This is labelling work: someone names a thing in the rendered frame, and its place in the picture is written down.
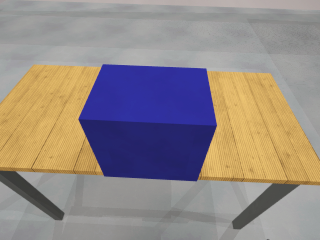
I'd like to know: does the carton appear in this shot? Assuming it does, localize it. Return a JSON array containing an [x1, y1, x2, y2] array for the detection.
[[78, 64, 217, 182]]

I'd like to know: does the table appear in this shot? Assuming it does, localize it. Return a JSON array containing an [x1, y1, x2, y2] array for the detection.
[[0, 64, 320, 230]]

